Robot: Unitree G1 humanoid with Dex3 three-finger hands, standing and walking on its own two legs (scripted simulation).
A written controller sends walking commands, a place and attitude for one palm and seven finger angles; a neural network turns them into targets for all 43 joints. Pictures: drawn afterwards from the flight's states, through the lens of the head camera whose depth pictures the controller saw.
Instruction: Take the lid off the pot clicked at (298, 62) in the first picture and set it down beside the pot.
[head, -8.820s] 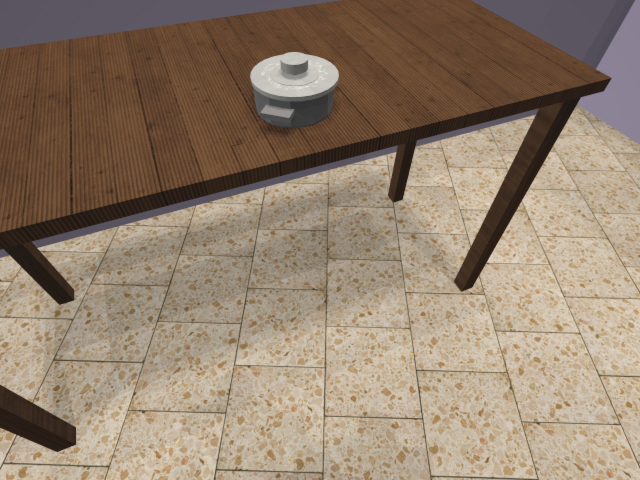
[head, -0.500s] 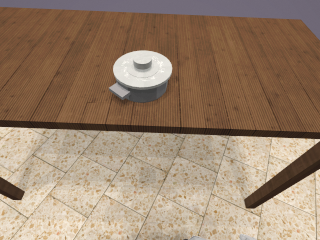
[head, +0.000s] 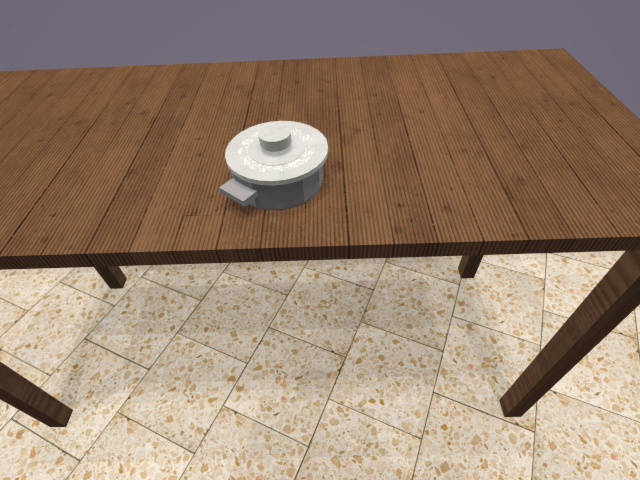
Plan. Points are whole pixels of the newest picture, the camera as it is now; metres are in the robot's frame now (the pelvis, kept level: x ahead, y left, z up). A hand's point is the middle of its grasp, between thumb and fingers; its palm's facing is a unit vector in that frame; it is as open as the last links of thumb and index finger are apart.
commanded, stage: come to a stop and stand still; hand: left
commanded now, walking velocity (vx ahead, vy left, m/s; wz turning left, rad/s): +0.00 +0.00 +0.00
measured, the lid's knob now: (275, 137) +0.55 +0.09 +0.15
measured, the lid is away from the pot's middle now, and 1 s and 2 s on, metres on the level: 0.00 0.00 0.00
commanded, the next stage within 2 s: look again from close up in 0.18 s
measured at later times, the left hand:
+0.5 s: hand out of the picture +0.01 +0.20 -0.17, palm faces +0.03 -0.97 -0.26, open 7.4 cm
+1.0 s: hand out of the picture -0.01 +0.22 -0.18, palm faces +0.01 -0.97 -0.23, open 7.4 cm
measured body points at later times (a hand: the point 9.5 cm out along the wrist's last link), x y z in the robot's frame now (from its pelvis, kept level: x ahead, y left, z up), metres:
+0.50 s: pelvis -0.01 +0.01 -0.01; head -0.01 -0.01 +0.44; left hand +0.01 +0.25 -0.15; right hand -0.01 -0.20 -0.18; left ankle +0.05 +0.12 -0.74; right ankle -0.04 -0.10 -0.74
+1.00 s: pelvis -0.02 +0.04 -0.01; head -0.01 +0.04 +0.44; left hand -0.01 +0.27 -0.16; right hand +0.02 -0.19 -0.16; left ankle +0.05 +0.12 -0.74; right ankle -0.04 -0.10 -0.74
